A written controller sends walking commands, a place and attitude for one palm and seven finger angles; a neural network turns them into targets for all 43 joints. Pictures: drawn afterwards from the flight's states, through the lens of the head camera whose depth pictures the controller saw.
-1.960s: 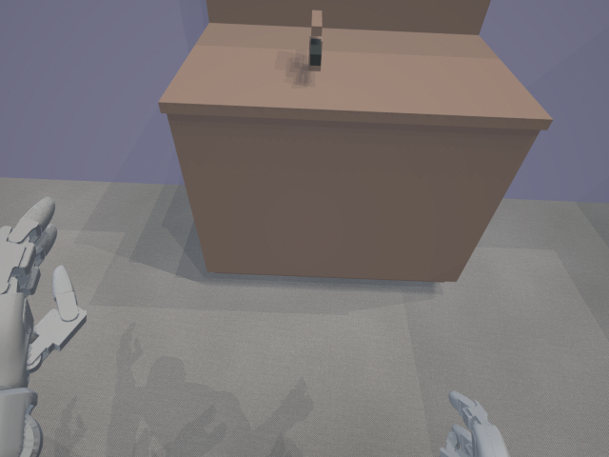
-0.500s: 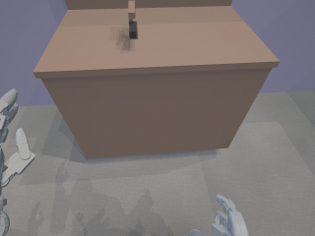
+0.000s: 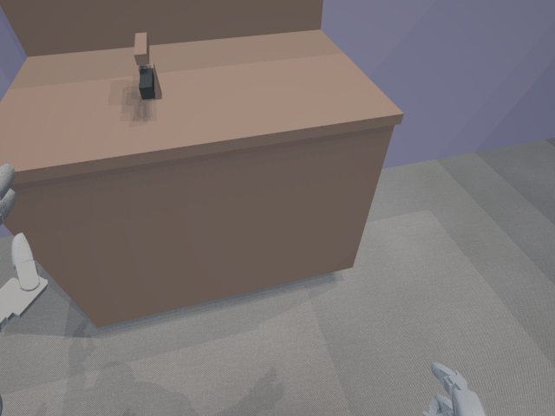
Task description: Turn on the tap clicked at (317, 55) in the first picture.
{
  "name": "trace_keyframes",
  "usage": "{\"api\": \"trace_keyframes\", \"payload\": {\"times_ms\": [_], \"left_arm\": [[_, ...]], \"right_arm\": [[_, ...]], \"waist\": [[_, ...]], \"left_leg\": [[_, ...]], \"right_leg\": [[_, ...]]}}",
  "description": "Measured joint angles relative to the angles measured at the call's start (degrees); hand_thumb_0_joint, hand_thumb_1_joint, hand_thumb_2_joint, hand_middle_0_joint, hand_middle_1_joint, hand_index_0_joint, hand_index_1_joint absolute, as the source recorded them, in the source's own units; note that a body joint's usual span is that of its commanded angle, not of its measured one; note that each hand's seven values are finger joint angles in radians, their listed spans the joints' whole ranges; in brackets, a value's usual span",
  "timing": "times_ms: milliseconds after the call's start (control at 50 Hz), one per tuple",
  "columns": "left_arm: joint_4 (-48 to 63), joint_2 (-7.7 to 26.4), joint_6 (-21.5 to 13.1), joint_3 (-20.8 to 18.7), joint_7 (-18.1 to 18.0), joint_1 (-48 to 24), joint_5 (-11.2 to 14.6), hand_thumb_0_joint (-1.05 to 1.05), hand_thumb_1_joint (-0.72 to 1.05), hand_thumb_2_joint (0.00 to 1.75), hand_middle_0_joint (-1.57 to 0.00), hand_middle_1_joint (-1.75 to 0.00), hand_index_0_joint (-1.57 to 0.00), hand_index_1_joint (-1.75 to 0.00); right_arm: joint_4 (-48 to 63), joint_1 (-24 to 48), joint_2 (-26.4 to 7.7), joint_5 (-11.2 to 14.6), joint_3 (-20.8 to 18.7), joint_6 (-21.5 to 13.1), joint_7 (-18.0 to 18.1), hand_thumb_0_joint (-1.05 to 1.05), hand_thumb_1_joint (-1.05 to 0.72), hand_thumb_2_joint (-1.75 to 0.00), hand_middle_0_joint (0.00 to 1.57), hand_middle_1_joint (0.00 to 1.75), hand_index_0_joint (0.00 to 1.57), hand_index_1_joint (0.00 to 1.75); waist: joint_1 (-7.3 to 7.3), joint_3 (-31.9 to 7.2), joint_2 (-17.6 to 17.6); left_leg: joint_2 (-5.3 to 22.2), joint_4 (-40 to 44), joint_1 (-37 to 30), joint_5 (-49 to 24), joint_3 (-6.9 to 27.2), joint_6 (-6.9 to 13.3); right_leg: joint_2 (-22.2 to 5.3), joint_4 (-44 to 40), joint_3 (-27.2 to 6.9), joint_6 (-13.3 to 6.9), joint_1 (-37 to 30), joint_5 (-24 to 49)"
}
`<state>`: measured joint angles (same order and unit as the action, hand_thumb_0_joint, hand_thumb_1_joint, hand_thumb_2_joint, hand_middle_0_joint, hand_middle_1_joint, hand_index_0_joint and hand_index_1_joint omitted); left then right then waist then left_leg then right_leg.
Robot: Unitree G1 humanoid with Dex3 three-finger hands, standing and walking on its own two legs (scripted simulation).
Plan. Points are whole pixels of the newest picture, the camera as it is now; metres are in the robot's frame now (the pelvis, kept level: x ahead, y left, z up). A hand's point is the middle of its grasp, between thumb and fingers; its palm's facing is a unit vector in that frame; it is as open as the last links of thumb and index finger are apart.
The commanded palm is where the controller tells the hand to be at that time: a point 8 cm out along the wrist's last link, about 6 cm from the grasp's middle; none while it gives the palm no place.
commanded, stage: take the last steps up to it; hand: left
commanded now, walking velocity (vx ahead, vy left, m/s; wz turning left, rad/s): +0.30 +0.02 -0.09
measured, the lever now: (147, 90) +0.75 +0.33 +0.11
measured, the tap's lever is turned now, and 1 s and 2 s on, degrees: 0 0 0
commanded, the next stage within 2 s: come to a stop and stand still in 1.50 s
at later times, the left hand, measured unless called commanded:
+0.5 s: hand (141, 261) +0.25 +0.17 +0.16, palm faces +0.38 -0.83 -0.41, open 7.4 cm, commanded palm +0.18 +0.22 +0.18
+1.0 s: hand (176, 181) +0.37 +0.16 +0.18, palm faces +0.36 -0.85 -0.38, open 7.4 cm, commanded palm +0.31 +0.21 +0.18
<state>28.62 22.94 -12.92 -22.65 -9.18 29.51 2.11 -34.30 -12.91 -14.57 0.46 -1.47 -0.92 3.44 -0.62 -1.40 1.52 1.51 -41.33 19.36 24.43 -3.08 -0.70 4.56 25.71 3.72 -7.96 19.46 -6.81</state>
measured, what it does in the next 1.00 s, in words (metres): walks ahead: left foot, then right foot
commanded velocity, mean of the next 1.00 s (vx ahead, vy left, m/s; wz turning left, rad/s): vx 0.30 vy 0.06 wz -0.02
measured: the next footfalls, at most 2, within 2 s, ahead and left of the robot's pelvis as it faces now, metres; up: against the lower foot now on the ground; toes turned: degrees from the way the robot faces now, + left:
left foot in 0.10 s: +0.04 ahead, +0.14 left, +0.00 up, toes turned +6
right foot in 0.44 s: +0.07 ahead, -0.16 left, +0.00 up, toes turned -10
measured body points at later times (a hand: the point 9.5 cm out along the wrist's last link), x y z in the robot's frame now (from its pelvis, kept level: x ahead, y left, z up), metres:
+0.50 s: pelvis +0.01 -0.05 -0.01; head +0.02 -0.08 +0.44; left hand +0.23 +0.21 +0.18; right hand +0.15 -0.27 -0.13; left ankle -0.01 +0.11 -0.70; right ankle +0.03 -0.16 -0.74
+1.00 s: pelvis +0.13 -0.06 +0.00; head +0.14 -0.07 +0.45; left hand +0.34 +0.20 +0.20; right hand +0.28 -0.29 -0.09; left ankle +0.16 +0.06 -0.73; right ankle +0.11 -0.17 -0.69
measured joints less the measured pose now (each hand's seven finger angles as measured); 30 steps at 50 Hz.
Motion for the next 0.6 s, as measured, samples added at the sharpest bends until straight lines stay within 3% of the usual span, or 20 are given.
{"api": "trace_keyframes", "payload": {"times_ms": [80,120,160,220,280,320,420,460,500,540,600], "left_arm": [[-3.1,-3.0,1.5,3.5,-0.2,-1.9,-0.9,0.01,0.89,0.9,-0.21,-0.3,-0.21,-0.3],[-3.9,-4.1,1.7,4.8,-0.2,-2.8,-1.3,0.01,0.89,0.9,-0.21,-0.3,-0.21,-0.3],[-4.6,-4.8,1.6,5.6,-0.2,-3.8,-2.1,0.01,0.89,0.9,-0.21,-0.3,-0.21,-0.3],[-4.5,-3.1,1.2,5.0,0.5,-5.4,-3.2,0.01,0.89,0.9,-0.21,-0.3,-0.21,-0.3],[-4.1,-2.1,0.8,3.0,0.6,-4.3,-3.0,0.01,0.89,0.9,-0.21,-0.3,-0.21,-0.3],[-4.8,-2.4,0.9,2.2,0.4,-3.3,-2.6,0.01,0.89,0.9,-0.2,-0.3,-0.2,-0.3],[-6.8,-2.5,2.3,2.3,-0.1,-4.9,-2.5,0.01,0.9,0.9,-0.2,-0.3,-0.2,-0.3],[-6.7,-2.8,2.4,3.1,-0.2,-7.2,-2.8,0.01,0.9,0.9,-0.2,-0.3,-0.2,-0.3],[-6.4,-4.5,2.7,5.4,0.1,-9.5,-2.8,0.01,0.9,0.9,-0.2,-0.3,-0.2,-0.3],[-4.7,-5.7,2.1,6.5,0.7,-8.8,-2.4,0.01,0.89,0.9,-0.2,-0.3,-0.2,-0.3],[-0.8,-4.5,0.2,4.9,1.3,-3.6,-2.1,0.01,0.89,0.9,-0.21,-0.3,-0.21,-0.3]], "right_arm": [[-0.5,-2.2,0.9,-0.4,0.9,0.3,0.5,0.02,-0.91,-0.9,0.19,0.3,0.2,0.3],[-0.6,-2.6,1.8,-0.8,1.6,-0.1,0.8,0.02,-0.91,-0.9,0.19,0.3,0.2,0.3],[-0.3,-3.0,2.6,-1.0,2.2,-1.1,0.8,0.02,-0.91,-0.9,0.2,0.3,0.2,0.3],[-0.7,-3.2,4.6,-1.3,2.6,-2.6,0.5,0.02,-0.91,-0.9,0.2,0.3,0.2,0.3],[-1.5,-3.1,6.1,-1.1,3.2,-3.0,-0.3,0.02,-0.91,-0.9,0.2,0.3,0.2,0.3],[-1.9,-3.0,6.7,-0.8,3.5,-3.1,-0.4,0.02,-0.91,-0.9,0.2,0.3,0.21,0.3],[-2.5,-2.4,7.4,-0.8,4.1,-4.0,0.0,0.01,-0.9,-0.9,0.2,0.3,0.21,0.3],[-2.9,-1.3,6.6,-0.7,3.8,-4.1,-0.1,0.01,-0.9,-0.9,0.2,0.3,0.21,0.3],[-4.7,0.3,4.7,-0.7,2.8,-3.5,-0.1,0.01,-0.9,-0.9,0.2,0.3,0.21,0.3],[-5.8,1.3,3.0,-0.6,1.8,-2.8,-0.3,0.02,-0.91,-0.9,0.2,0.3,0.21,0.3],[-5.0,2.2,1.2,-0.5,0.4,-1.6,-0.2,0.02,-0.91,-0.9,0.2,0.3,0.21,0.3]], "waist": [[0.59,-2.6,0.5],[0.85,-2.7,1.2],[0.75,-2.3,0.4],[0.16,-1.2,-1.2],[1.27,-1.5,-2.5],[1.63,-1.6,-3.6],[2.5,0.6,-4.5],[2.3,2.2,-4.8],[1.33,3.9,-5.3],[0.81,4.6,-4.8],[-0.66,4.8,-3.7]], "left_leg": [[-0.5,9.3,-5.5,0.4,-1.6,1.7],[-0.6,12.9,-7.3,-3.1,-1.8,2.2],[0.0,13.8,-8.0,-6.7,-1.5,2.6],[1.9,14.7,-8.6,-10.8,-0.5,2.4],[3.5,15.0,-8.8,-10.2,-1.6,0.6],[4.6,15.2,-9.0,-9.9,-2.3,0.0],[7.3,10.8,-7.9,-7.0,-3.3,-2.1],[8.2,2.1,-4.2,-1.8,-2.0,-0.7],[6.2,-11.4,1.2,1.7,1.1,0.1],[4.1,-20.7,5.4,0.1,1.4,-0.1],[3.2,-22.7,9.0,-2.6,0.4,-0.7]], "right_leg": [[0.2,-0.5,0.3,0.6,-0.7,-0.7],[0.4,2.4,-0.2,2.1,0.0,-6.0],[0.8,12.8,-0.8,5.1,2.8,-12.5],[-0.4,30.3,-0.8,6.8,7.1,-13.7],[-3.4,35.5,-1.3,7.7,8.8,-12.9],[-5.5,32.1,-0.9,8.2,7.6,-13.0],[-7.4,10.6,1.9,9.2,-1.6,-14.7],[-6.7,8.3,2.6,7.7,-2.5,-9.9],[-6.5,10.8,3.8,6.4,-2.3,-10.5],[-6.4,9.7,3.7,5.8,-3.4,-11.0],[-5.9,5.4,2.7,5.8,-5.3,-9.7]]}}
